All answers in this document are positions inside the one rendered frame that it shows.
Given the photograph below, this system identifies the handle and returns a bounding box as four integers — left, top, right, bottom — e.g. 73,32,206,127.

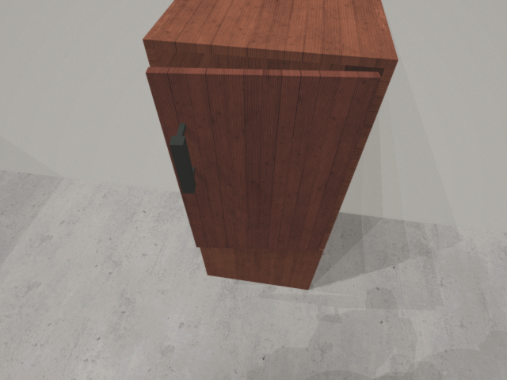
170,123,196,194

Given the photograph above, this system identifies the cupboard door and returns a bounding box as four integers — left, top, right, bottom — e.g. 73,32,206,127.
146,67,381,250

